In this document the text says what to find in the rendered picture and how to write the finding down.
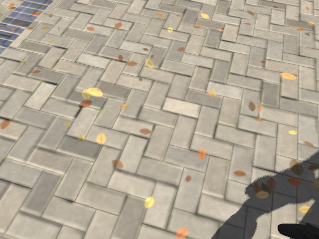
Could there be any right robot hand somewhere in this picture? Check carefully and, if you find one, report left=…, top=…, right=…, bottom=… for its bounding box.
left=278, top=223, right=319, bottom=239

